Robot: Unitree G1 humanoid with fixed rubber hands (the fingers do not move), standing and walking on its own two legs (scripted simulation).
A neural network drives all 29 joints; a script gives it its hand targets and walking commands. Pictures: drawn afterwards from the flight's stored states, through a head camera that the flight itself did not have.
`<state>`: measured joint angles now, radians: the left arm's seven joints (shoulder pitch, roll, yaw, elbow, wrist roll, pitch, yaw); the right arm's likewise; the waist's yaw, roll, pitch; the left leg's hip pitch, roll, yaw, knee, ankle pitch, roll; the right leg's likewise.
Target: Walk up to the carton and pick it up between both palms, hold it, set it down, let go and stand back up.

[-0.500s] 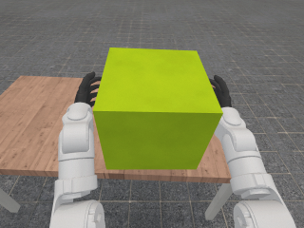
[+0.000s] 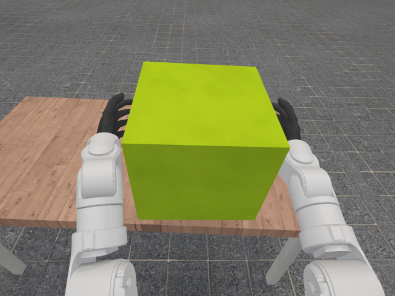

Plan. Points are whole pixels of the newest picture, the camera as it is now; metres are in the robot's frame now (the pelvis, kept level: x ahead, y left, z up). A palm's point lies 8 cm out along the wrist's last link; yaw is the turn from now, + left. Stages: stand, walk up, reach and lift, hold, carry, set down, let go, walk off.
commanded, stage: hold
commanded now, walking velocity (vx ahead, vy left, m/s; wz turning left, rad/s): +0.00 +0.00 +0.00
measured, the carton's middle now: (198, 140) +0.40 +0.00 +0.13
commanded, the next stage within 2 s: none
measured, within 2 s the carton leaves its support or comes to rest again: neither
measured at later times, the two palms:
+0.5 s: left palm (109, 133) +0.36 +0.17 +0.18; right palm (287, 138) +0.36 -0.17 +0.17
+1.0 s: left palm (108, 134) +0.36 +0.17 +0.18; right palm (287, 138) +0.36 -0.17 +0.17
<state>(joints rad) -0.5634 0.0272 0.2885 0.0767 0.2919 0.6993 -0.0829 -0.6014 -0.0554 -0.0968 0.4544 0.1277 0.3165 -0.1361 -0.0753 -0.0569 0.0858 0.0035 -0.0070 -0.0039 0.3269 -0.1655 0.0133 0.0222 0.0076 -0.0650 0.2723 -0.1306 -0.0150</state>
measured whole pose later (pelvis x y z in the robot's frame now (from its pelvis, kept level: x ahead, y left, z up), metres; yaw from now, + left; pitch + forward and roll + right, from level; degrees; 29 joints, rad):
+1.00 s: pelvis +0.00 +0.00 +0.00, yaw +1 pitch -9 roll -1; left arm -0.56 0.03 0.29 0.08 0.29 0.70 -0.09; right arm -0.60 -0.05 -0.10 0.44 0.13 0.33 -0.14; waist -0.08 -0.06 0.08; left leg 0.00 -0.01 -0.01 0.32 -0.16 0.01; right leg 0.02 0.01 -0.07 0.27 -0.13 -0.02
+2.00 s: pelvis +0.00 +0.00 +0.00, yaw +0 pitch -10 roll -1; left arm -0.57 0.03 0.29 0.08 0.29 0.70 -0.08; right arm -0.60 -0.05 -0.10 0.45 0.13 0.32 -0.14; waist -0.08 -0.06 0.08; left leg 0.01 -0.01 0.00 0.32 -0.16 0.01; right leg 0.03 0.01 -0.07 0.27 -0.13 -0.02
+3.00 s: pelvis +0.00 +0.00 +0.00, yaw +1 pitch -9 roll -1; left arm -0.56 0.03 0.29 0.08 0.29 0.70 -0.08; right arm -0.60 -0.05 -0.10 0.45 0.12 0.32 -0.13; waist -0.08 -0.05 0.08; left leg 0.00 -0.01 0.00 0.32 -0.16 0.01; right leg 0.03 0.01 -0.07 0.27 -0.13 -0.02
